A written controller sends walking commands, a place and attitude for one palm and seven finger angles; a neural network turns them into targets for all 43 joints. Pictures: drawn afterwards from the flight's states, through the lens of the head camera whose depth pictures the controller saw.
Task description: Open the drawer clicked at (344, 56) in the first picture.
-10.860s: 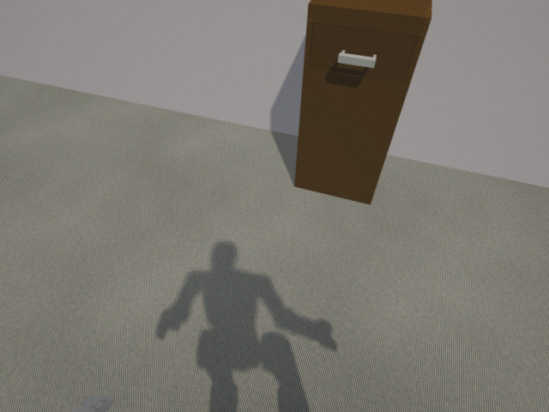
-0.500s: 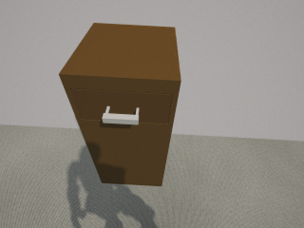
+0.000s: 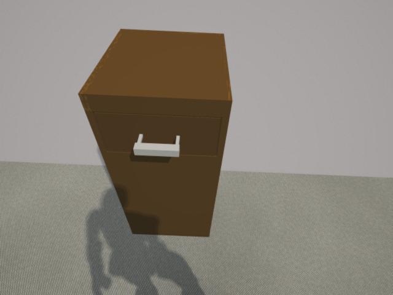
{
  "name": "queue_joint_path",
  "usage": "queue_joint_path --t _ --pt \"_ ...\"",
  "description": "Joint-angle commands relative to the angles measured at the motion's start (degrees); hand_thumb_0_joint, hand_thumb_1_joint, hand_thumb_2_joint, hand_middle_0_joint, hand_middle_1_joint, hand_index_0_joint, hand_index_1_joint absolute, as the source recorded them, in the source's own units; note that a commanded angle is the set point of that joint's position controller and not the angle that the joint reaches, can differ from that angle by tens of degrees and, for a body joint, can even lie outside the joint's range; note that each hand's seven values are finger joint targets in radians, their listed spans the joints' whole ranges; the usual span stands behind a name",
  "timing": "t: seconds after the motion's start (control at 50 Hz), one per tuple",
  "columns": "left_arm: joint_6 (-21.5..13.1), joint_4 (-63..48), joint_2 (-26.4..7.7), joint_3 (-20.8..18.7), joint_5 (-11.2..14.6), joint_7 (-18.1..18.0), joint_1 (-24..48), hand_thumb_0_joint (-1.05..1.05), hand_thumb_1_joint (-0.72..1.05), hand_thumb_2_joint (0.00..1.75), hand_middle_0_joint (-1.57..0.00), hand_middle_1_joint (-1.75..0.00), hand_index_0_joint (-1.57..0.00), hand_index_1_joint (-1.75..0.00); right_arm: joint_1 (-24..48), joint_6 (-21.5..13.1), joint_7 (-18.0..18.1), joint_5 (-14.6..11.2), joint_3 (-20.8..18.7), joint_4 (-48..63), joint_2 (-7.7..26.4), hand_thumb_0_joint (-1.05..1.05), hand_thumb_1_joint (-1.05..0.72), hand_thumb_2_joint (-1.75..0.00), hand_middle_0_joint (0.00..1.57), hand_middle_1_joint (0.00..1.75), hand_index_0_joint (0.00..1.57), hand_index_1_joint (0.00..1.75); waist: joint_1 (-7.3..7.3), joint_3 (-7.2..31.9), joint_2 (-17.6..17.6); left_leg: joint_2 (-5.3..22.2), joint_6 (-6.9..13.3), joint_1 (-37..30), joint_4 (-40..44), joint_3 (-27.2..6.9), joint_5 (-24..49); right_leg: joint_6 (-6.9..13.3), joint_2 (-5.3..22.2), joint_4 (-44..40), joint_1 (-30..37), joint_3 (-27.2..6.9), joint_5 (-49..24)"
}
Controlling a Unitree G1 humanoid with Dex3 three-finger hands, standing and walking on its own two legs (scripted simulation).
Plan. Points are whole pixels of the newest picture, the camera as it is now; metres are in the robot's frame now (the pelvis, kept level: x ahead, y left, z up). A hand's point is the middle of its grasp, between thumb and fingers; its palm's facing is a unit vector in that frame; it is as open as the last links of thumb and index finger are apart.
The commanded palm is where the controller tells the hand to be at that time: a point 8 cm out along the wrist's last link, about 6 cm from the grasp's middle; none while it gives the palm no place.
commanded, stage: come to a stop and stand still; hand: left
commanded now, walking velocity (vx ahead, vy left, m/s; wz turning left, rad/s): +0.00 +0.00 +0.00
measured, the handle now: (158, 144) +0.53 +0.15 -0.04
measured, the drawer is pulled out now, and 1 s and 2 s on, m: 0.00 0.00 0.00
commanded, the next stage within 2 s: look again from close up in 0.52 s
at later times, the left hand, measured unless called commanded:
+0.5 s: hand out of the picture -0.04 +0.11 -0.18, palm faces +0.05 -0.99 -0.13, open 7.4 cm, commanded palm none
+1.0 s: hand out of the picture -0.03 +0.11 -0.18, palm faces +0.05 -0.99 -0.15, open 7.4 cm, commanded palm none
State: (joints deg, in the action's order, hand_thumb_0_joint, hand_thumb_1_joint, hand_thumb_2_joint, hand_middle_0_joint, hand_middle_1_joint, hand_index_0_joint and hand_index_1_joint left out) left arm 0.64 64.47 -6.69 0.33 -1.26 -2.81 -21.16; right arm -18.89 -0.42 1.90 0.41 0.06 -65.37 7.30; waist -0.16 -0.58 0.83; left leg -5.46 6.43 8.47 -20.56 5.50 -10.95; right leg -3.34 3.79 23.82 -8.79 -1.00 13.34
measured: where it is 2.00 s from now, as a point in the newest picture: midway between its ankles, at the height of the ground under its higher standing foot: outside the picture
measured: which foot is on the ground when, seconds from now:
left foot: down 0.00-1.00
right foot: down 0.00-1.00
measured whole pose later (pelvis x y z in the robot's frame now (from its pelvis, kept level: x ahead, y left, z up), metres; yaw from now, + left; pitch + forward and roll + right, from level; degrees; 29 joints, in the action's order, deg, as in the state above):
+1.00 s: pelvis +0.00 -0.04 +0.00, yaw +1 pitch -1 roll +0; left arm -0.5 64.0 -5.9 0.5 -1.0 -2.6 -20.4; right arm -18.3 -0.3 1.7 0.5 0.4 -65.6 6.7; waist -0.2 -0.7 0.4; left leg -2.0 3.2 10.8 -23.1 3.6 -11.6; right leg -0.2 0.4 23.5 -9.5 0.9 13.0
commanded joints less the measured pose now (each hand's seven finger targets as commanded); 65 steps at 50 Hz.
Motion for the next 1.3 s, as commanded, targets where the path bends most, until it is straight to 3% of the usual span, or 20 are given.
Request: queue_joint_path --t 0.0,0.12,1.12,1.14,1.16,1.18,1.2,1.22,1.24,1.26,1.28 --pt "-0.9 -0.9 -3.2 -0.4 0.1 -0.3 -5.0 0.0 0.9 0.9 -0.2 -0.3 -0.2 -0.3 -3.3 -0.8 0.3 0.0 -1.2 1.3 6.5 0.0 -0.9 -0.9 0.2 0.3 0.2 0.3 0.28 -6.0 -0.7 12.1 -4.3 4.3 9.2 -12.7 -6.2 3.1 1.7 -1.8 -2.8 -0.7 -3.3" --pt "-1.3 -0.6 -3.2 -0.2 0.2 -0.3 -5.4 0.0 0.9 0.9 -0.2 -0.3 -0.2 -0.3 -3.6 -0.7 0.2 -0.1 -1.0 1.0 5.9 0.0 -0.9 -0.9 0.2 0.3 0.2 0.3 0.14 -5.5 1.1 11.4 -3.7 4.1 7.0 -11.2 -4.3 3.4 2.0 -3.2 -2.6 -1.5 -3.7" --pt "-1.9 -1.5 -3.6 -0.3 0.4 0.0 -4.3 0.0 0.9 0.9 -0.2 -0.3 -0.2 -0.3 -3.4 -0.6 0.1 0.0 -0.4 0.9 4.9 0.0 -0.9 -0.9 0.2 0.3 0.2 0.3 0.16 -4.6 -0.4 10.8 -4.3 4.1 3.1 -9.8 -0.5 4.5 1.7 -4.8 -3.4 -2.8 -2.9" --pt "-2.0 -1.5 -3.4 -0.3 0.4 0.0 -4.3 0.0 0.9 0.9 -0.2 -0.3 -0.2 -0.3 -3.4 -0.6 0.1 0.1 -0.4 1.0 4.6 0.0 -0.9 -0.9 0.2 0.3 0.2 0.3 0.24 -4.7 -0.3 10.8 -4.2 4.2 3.2 -9.8 -0.5 4.5 1.8 -4.7 -3.5 -2.5 -3.2" --pt "-3.1 -0.4 -6.8 -0.1 -0.4 -1.6 -5.5 0.0 0.9 0.9 -0.2 -0.3 -0.2 -0.3 3.8 -1.6 -0.7 -0.3 -0.2 6.0 6.7 0.0 -0.9 -0.9 0.2 0.3 0.2 0.3 2.33 -7.6 0.8 10.7 -5.9 8.8 -7.8 -7.9 2.5 4.8 3.5 -4.5 -5.4 -3.3 -10.6" --pt "-12.5 -89.0 -19.2 5.7 -4.8 -1.8 37.5 0.0 0.88 0.89 -0.2 -0.32 -0.2 -0.32 2.0 -9.0 2.3 -4.3 -0.3 28.2 16.3 0.0 -0.9 -0.9 0.2 0.3 0.2 0.3 -4.95 22.7 -14.2 6.4 -3.9 -9.5 0.0 -5.6 3.3 6.0 -3.7 3.1 -2.9 -2.4 -4.6" --pt "-8.2 -73.4 -18.3 0.4 -5.4 -6.9 17.8 0.0 0.85 0.88 -0.2 -0.33 -0.2 -0.33 9.2 -14.9 5.1 -4.0 0.7 23.8 12.3 0.0 -0.9 -0.9 0.2 0.3 0.2 0.3 0.47 18.2 -19.2 8.3 -5.0 -8.0 1.3 -6.7 -1.5 6.7 -4.4 8.0 -5.8 3.1 2.5" --pt "-4.8 -70.2 -14.9 0.4 -3.0 -10.1 14.4 0.0 0.83 0.87 -0.21 -0.34 -0.21 -0.34 8.4 -17.3 5.3 -4.1 -1.2 20.7 12.6 0.0 -0.9 -0.9 0.2 0.3 0.2 0.3 -0.68 11.6 -16.2 8.6 -6.5 -0.2 2.8 -7.6 -10.9 5.8 -4.7 8.5 -9.1 4.5 7.6" --pt "1.4 -56.0 -4.2 7.5 -5.0 -10.7 -5.0 0.0 0.81 0.86 -0.21 -0.36 -0.21 -0.36 6.6 -17.1 4.7 -5.7 -0.6 20.4 9.3 0.0 -0.9 -0.9 0.2 0.3 0.2 0.3 -0.35 5.3 -7.7 8.2 -5.4 4.3 2.3 -8.4 -13.7 5.4 -4.3 7.7 -11.3 5.1 7.1" --pt "1.0 -70.7 -4.2 10.3 -5.2 -10.9 4.7 0.0 0.78 0.85 -0.21 -0.37 -0.21 -0.37 7.1 -17.6 4.6 -6.0 -0.8 25.6 10.6 0.0 -0.9 -0.9 0.2 0.3 0.2 0.3 -0.99 1.6 -6.7 7.4 -5.1 7.6 1.1 -9.2 -13.8 5.0 -3.8 6.8 -10.7 4.7 5.5" --pt "1.3 -71.5 -5.4 10.9 -10.4 -11.6 2.5 0.0 0.76 0.84 -0.21 -0.39 -0.21 -0.39 8.0 -18.7 4.8 -5.6 -1.5 26.2 12.2 0.0 -0.9 -0.9 0.2 0.3 0.2 0.3 -1.25 2.5 -3.9 7.7 -4.5 7.2 -1.1 -8.9 -14.0 5.2 -4.1 6.4 -13.3 3.2 6.2"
